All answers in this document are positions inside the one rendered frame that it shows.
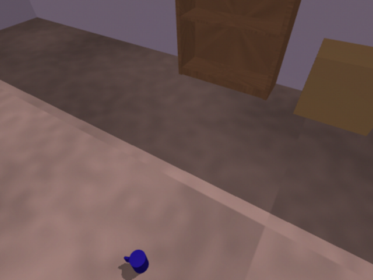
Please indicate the bookshelf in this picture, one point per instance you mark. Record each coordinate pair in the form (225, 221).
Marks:
(237, 44)

